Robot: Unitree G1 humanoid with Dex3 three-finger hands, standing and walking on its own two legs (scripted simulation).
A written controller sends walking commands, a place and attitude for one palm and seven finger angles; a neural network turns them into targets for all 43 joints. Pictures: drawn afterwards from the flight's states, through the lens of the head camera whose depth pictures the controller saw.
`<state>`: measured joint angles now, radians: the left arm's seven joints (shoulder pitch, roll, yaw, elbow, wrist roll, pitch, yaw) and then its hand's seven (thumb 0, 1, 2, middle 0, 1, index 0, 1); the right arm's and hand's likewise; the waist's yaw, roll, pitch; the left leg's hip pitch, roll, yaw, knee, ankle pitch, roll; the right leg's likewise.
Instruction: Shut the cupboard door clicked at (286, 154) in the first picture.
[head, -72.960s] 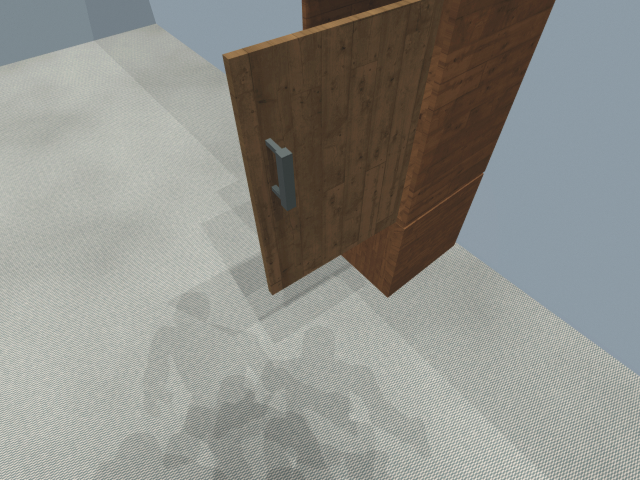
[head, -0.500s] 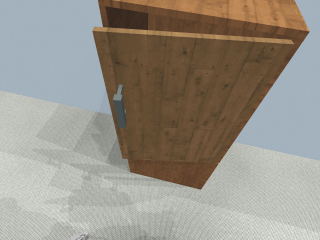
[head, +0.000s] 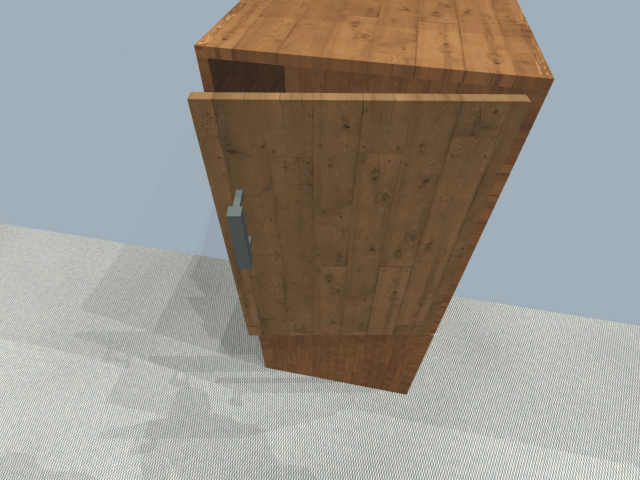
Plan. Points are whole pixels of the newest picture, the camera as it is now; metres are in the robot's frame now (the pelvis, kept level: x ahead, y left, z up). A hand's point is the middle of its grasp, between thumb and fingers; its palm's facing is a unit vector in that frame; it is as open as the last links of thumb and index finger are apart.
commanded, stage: come to a stop and stand still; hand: left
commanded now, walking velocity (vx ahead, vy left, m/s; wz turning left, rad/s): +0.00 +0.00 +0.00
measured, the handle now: (242, 230) +0.46 +0.15 +0.04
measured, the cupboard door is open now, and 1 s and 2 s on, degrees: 11 11 11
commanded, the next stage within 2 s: look again from close up in 0.18 s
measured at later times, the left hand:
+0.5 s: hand out of the picture -0.01 +0.18 -0.18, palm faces +0.02 -0.98 -0.22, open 7.4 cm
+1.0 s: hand (171, 476) +0.15 +0.20 -0.09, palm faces +0.26 -0.95 -0.19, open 7.4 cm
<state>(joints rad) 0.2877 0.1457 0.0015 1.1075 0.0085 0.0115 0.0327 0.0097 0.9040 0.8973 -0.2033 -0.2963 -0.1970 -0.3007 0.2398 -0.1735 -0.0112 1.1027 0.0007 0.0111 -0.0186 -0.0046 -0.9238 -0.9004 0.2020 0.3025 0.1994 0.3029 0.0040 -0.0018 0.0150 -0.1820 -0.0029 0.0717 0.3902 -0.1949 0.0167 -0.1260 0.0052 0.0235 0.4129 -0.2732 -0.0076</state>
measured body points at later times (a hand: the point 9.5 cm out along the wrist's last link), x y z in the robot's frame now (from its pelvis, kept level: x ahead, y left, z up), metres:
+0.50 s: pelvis +0.00 +0.01 -0.01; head +0.01 -0.01 +0.44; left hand -0.01 +0.23 -0.16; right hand -0.01 -0.20 -0.18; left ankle +0.01 +0.11 -0.74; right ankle -0.03 -0.11 -0.74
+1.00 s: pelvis +0.01 +0.00 -0.01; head +0.02 +0.00 +0.44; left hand +0.13 +0.25 -0.07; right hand +0.10 -0.24 -0.14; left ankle +0.01 +0.11 -0.74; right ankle -0.02 -0.11 -0.73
